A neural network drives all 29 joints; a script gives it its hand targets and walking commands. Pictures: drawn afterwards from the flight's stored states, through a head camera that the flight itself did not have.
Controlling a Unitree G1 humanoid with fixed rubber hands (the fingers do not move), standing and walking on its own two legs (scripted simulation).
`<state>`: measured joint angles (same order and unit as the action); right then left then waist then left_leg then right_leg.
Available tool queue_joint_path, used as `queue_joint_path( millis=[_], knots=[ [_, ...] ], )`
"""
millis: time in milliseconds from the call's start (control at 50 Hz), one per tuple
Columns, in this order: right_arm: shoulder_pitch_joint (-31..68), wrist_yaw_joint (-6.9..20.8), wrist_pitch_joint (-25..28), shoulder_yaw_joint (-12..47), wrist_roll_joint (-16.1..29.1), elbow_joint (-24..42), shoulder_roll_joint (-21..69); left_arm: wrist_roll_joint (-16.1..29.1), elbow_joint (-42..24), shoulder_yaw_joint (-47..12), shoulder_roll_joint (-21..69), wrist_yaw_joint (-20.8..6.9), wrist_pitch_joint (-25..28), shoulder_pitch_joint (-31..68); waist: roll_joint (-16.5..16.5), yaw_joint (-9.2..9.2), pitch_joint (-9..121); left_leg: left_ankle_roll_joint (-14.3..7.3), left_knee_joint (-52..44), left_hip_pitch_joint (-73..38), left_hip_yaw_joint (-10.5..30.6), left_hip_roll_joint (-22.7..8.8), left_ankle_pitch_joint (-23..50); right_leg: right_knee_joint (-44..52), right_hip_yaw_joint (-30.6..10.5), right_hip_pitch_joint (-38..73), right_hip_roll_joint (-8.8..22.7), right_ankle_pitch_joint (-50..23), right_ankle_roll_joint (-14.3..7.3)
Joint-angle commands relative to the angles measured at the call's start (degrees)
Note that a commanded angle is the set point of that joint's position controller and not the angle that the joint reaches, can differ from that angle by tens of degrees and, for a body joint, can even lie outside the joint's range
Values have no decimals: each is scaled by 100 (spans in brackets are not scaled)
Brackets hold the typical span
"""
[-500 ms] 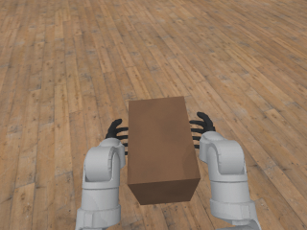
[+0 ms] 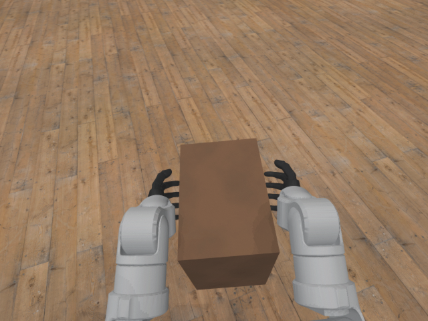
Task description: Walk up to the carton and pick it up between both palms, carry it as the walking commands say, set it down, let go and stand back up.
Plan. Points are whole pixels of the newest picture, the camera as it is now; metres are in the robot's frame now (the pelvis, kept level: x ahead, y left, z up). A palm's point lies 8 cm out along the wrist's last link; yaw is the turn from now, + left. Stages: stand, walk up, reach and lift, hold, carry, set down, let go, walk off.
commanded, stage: carry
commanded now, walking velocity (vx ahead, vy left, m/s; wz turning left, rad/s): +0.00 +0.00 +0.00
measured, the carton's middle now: (225, 218) +0.32 +0.00 +0.00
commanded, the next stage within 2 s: hold in 1.34 s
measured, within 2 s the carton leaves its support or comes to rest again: neither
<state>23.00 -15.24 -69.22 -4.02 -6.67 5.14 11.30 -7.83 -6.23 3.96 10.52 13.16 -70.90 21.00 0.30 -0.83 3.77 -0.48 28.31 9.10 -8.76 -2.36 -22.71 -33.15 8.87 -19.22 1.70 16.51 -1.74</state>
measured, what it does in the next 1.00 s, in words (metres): shifts its weight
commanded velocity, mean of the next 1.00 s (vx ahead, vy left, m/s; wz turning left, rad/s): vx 0.00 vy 0.00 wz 0.00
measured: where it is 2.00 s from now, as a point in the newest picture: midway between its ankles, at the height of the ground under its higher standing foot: outside the picture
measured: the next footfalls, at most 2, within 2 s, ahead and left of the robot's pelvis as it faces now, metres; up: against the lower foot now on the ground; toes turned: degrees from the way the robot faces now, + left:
none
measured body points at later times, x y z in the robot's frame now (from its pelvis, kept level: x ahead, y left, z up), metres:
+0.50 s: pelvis -0.05 +0.00 +0.00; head -0.06 +0.00 +0.45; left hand +0.25 +0.12 +0.08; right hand +0.26 -0.12 +0.09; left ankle -0.10 +0.09 -0.73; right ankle -0.02 -0.10 -0.73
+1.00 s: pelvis -0.09 +0.00 +0.00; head -0.11 +0.01 +0.45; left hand +0.22 +0.12 +0.08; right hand +0.23 -0.11 +0.09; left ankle -0.10 +0.09 -0.73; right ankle -0.02 -0.10 -0.73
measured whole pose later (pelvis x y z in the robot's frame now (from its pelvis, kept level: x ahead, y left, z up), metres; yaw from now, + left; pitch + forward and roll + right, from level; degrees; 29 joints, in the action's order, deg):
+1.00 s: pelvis -0.09 +0.00 +0.00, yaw +0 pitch +0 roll +0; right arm 24.8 -14.2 -70.1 -6.0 -8.6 -0.1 12.0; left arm -9.2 -1.6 5.6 11.2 13.4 -72.7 22.9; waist -0.2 -0.2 4.3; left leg -1.7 31.9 13.6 -9.1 -2.1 -18.8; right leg -29.4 8.4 -20.3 2.3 9.5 -2.1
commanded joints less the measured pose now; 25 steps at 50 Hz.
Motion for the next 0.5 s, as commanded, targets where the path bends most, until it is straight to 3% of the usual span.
queue_joint_path(
  millis=[0,40,80,100,120,140,200,220,320,400,480],
  knots=[
    [2330,2023,90,3272,2452,305,6426,2518,-836,-3380,6159,-1722,353,3070,630,6,2365,-215,388,-1320,511,-876,6218,236,-252,682,263,-2278,-58],
    [2341,2000,84,3245,2426,288,6432,2560,-863,-3370,6141,-1749,345,3187,239,-20,2352,-104,466,-717,428,-710,4956,206,-423,1302,449,-3616,-122],
    [2334,1982,77,3233,2426,287,6443,2547,-820,-3337,6120,-1763,332,3165,-227,-21,2428,40,438,-162,339,-520,3186,48,-714,1869,813,-5304,-277],
    [2341,1982,68,3242,2430,281,6457,2526,-775,-3315,6121,-1765,323,3115,-367,-18,2399,71,217,-60,309,-435,2487,35,-774,1944,908,-5587,-317],
    [2351,1984,57,3246,2428,253,6468,2504,-721,-3286,6121,-1766,312,3066,-406,-5,2365,73,7,-107,305,-412,2228,28,-770,1898,922,-5453,-311],
    [2365,1992,45,3239,2422,209,6463,2480,-663,-3256,6116,-1764,300,3018,-319,14,2352,50,-63,-283,333,-464,2533,11,-725,1726,864,-4995,-270],
    [2324,2035,35,3159,2389,64,6416,2446,-575,-3252,6125,-1749,282,3002,332,27,2359,-128,225,-949,521,-855,4947,-117,-526,925,556,-3028,-110],
    [2286,2041,42,3136,2367,24,6418,2459,-601,-3266,6127,-1756,280,3059,414,21,2316,-173,257,-893,543,-893,5118,-55,-507,897,517,-2772,-93],
    [2475,2025,23,3140,2396,138,6440,2501,-669,-3234,6125,-1787,262,3242,82,-2,2191,-120,192,-458,480,-728,3445,84,-659,1121,668,-3101,-146],
    [2553,2025,-12,3108,2407,112,6432,2480,-610,-3168,6106,-1794,224,3268,-13,11,1994,-132,18,-199,520,-667,2150,325,-744,1020,710,-2347,-157],
    [2626,2024,-55,3072,2429,77,6439,2468,-578,-3111,6082,-1790,186,3319,-46,24,1806,-131,-159,1,581,-644,1400,549,-788,920,707,-1782,-144]
  ],
)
